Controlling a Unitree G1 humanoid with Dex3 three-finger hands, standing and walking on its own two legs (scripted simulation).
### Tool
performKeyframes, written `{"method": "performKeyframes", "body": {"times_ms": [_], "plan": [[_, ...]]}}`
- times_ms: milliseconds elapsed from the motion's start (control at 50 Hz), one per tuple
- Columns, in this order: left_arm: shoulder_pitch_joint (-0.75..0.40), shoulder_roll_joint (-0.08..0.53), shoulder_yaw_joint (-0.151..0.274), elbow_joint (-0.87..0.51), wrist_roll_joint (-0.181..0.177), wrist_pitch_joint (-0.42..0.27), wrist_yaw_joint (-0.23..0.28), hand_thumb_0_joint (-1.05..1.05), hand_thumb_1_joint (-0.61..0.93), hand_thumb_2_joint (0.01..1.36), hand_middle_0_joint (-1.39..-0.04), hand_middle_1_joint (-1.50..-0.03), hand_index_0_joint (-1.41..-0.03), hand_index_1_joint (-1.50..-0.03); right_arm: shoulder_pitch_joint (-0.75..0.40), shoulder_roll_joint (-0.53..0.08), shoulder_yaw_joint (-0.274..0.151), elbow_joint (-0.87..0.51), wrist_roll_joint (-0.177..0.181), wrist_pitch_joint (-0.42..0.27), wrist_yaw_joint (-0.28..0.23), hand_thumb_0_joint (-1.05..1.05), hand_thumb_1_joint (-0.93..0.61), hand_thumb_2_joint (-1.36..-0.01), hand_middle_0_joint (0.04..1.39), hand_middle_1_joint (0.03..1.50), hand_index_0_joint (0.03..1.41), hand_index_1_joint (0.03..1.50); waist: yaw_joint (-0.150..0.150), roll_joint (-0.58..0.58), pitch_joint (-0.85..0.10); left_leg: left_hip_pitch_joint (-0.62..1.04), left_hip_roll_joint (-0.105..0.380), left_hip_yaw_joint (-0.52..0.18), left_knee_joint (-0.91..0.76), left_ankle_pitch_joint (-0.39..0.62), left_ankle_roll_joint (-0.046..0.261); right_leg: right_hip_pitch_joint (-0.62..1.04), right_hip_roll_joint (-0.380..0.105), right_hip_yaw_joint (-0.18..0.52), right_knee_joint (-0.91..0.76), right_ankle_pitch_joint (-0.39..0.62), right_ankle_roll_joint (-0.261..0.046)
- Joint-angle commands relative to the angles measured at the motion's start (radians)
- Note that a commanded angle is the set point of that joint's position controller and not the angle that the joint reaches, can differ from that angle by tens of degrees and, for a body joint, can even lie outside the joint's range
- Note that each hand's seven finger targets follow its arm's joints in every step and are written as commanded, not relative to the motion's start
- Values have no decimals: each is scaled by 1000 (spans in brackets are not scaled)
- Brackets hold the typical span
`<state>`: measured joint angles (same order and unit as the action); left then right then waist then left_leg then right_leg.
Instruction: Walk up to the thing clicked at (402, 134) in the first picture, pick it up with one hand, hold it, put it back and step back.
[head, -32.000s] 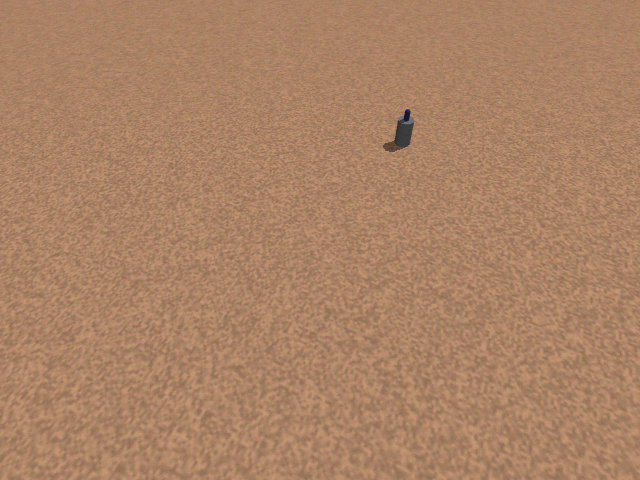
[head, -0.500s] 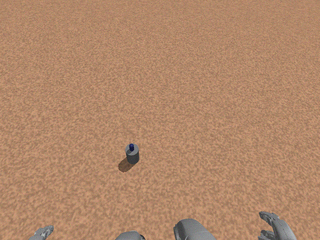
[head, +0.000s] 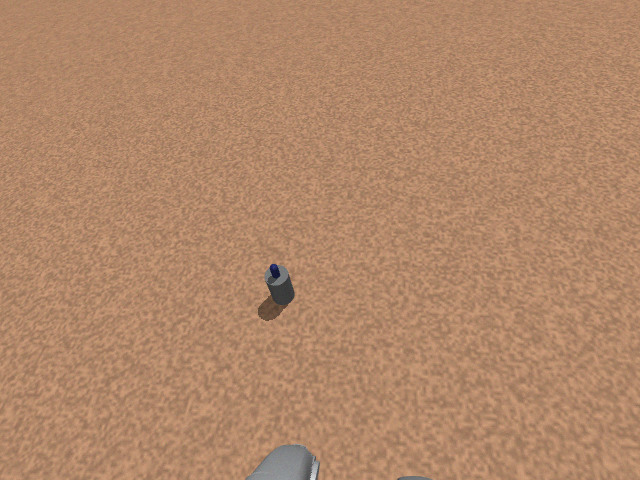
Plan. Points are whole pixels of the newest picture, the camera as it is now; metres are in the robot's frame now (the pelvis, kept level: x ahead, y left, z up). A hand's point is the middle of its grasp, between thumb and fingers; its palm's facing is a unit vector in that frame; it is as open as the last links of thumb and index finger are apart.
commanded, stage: step back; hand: left
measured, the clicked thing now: (278, 281) +0.79 +0.22 -0.67
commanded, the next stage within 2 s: stand in 1.74 s
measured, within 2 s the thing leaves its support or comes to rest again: neither
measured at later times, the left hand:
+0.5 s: hand out of the picture -0.09 +0.30 -0.16, palm faces +0.06 -0.92 -0.38, open 7.4 cm
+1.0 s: hand out of the picture -0.19 +0.30 -0.15, palm faces +0.05 -0.93 -0.36, open 7.4 cm
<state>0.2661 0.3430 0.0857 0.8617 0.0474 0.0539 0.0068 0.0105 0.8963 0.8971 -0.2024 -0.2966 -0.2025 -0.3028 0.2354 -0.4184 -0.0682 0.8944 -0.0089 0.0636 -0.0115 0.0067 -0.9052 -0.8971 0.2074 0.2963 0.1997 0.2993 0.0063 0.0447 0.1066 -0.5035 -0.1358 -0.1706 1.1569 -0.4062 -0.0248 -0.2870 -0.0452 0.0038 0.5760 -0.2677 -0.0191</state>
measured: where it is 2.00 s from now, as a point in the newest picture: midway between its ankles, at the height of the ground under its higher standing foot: outside the picture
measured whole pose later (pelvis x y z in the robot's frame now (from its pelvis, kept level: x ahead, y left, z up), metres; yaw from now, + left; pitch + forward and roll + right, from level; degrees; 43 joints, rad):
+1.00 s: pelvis -0.26 +0.03 +0.00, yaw +2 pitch -2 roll +1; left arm 0.20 0.39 0.07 0.95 0.03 0.03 -0.02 0.01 0.90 0.90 -0.20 -0.30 -0.20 -0.30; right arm 0.26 -0.33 -0.04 1.00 -0.05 -0.02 0.01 0.01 -0.90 -0.90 0.21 0.30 0.20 0.30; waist 0.00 -0.04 0.05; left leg -0.19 -0.03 -0.03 0.54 -0.32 0.03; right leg -0.36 -0.03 0.03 0.83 -0.47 -0.02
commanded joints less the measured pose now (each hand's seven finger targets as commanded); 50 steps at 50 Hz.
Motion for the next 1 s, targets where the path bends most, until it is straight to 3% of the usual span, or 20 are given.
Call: {"method": "performKeyframes", "body": {"times_ms": [0,80,160,180,200,220,240,320,460,540,560,580,600,680,740,820,840,860,900,980], "plan": [[-62,237,70,-135,3,-37,34,0,900,900,-200,-300,-200,-300,-30,-130,-24,-88,-6,-31,-25,0,-900,-900,200,300,200,300,41,-235,-100,-92,37,42,-106,-87,-22,233,-194,157,-136,286,-152],[-44,263,70,-140,-8,-25,43,0,900,900,-200,-300,-200,-300,-12,-135,-26,-89,-17,-39,-26,0,-900,-900,200,300,200,300,58,-272,-161,33,106,102,-329,-142,-1,270,-267,204,-76,449,-193],[-176,280,57,-173,-28,-9,34,0,900,900,-200,-300,-200,-300,148,-150,-43,-20,-18,-40,-17,0,-900,-900,200,300,200,300,-33,-207,-224,273,100,209,-686,132,40,142,-224,136,32,348,-127],[-174,253,44,-175,-28,-4,29,0,900,900,-200,-300,-200,-300,135,-165,-51,-16,-20,-39,-17,0,-900,-900,200,300,200,300,-29,-131,-201,302,124,161,-734,216,55,69,-182,116,60,236,-89],[-162,224,36,-181,-34,-2,25,0,900,900,-200,-300,-200,-300,106,-230,-66,-34,-35,-39,-15,0,-900,-900,200,300,200,300,-20,37,-193,336,297,-94,-760,305,121,-87,-84,61,194,54,-39],[-199,220,38,-186,-46,-6,32,0,900,900,-200,-300,-200,-300,16,-327,-75,-68,-36,-33,-5,0,-900,-900,200,300,200,300,-26,218,-138,251,473,-298,-822,368,257,-191,93,-39,366,-294,-1],[-256,260,59,-176,-29,-6,42,0,900,900,-200,-300,-200,-300,-29,-362,-78,-90,-39,-38,-5,0,-900,-900,200,300,200,300,-71,227,-85,58,562,-430,-878,334,364,-134,92,100,582,-418,14],[-111,227,52,-95,-48,0,26,0,900,900,-200,-300,-200,-300,-174,-199,-34,-119,-46,-47,-22,0,-900,-900,200,300,200,300,51,41,-64,176,362,-25,-731,544,232,-215,140,166,741,-220,-9],[-112,196,26,-80,-31,-46,20,0,900,900,-200,-300,-200,-300,-57,-201,-47,-100,-34,-34,-10,0,-900,-900,200,300,200,300,-45,150,-170,472,363,-5,-646,451,267,-149,58,29,182,-234,49],[44,206,27,28,-14,-71,20,0,900,900,-200,-300,-200,-300,-137,-218,-48,-112,-14,-13,-1,0,-900,-900,200,300,200,300,29,118,-237,319,339,38,-539,302,197,132,69,-30,-211,13,-2],[27,260,43,29,-1,-76,21,0,900,900,-200,-300,-200,-300,-137,-169,-32,-116,-9,-15,1,0,-900,-900,200,300,200,300,20,20,-212,163,290,59,-470,199,148,200,8,122,-197,-12,-30],[12,330,63,15,9,-79,18,0,900,900,-200,-300,-200,-300,-135,-122,-15,-134,-4,-20,4,0,-900,-900,200,300,200,300,15,-206,-163,-60,158,114,-347,-38,72,210,-174,425,-241,-112,-100],[-71,428,77,-25,10,-72,19,0,900,900,-200,-300,-200,-300,-201,-154,-32,-140,-6,-18,-12,0,-900,-900,200,300,200,300,66,-301,-109,30,115,51,-202,-194,32,-73,-359,585,-295,-166,-264],[-180,275,40,-44,-1,-80,22,0,900,900,-200,-300,-200,-300,-117,-149,-31,-60,5,-33,-1,0,-900,-900,200,300,200,300,-13,-162,-34,97,63,35,-123,-58,34,-99,-171,226,-190,32,-162],[-114,293,47,-37,11,-80,11,0,900,900,-200,-300,-200,-300,-112,-143,-22,-55,-7,-52,3,0,-900,-900,200,300,200,300,29,-223,-54,101,98,108,-319,-73,15,-28,-136,228,-216,-233,-139],[-107,267,43,-31,-3,-55,-2,0,900,900,-200,-300,-200,-300,-13,-113,-28,4,-23,-96,0,0,-900,-900,200,300,200,300,5,-219,-137,307,91,195,-844,82,17,82,-125,152,-25,-46,-111],[-67,208,24,-30,-7,-50,-4,0,900,900,-200,-300,-200,-300,8,-137,-44,16,-34,-108,-7,0,-900,-900,200,300,200,300,11,-132,-175,464,155,40,-865,114,35,-27,-98,135,120,8,-71],[-31,135,6,-28,-19,-47,-7,0,900,900,-200,-300,-200,-300,-3,-190,-54,6,-47,-120,-12,0,-900,-900,200,300,200,300,28,58,-178,525,345,-244,-919,57,90,-188,1,58,269,-165,-26],[-154,269,34,-4,-16,-51,1,0,900,900,-200,-300,-200,-300,-76,-307,-73,-6,-30,-121,-3,0,-900,-900,200,300,200,300,-14,75,-39,216,503,-441,-947,-247,269,-179,-30,82,315,-290,-8],[-128,228,29,5,-27,-65,-25,0,900,900,-200,-300,-200,-300,-71,-190,-41,3,-35,-137,-4,0,-900,-900,200,300,200,300,3,97,12,291,337,-153,-887,-8,170,-181,-20,38,199,-152,-9]]}}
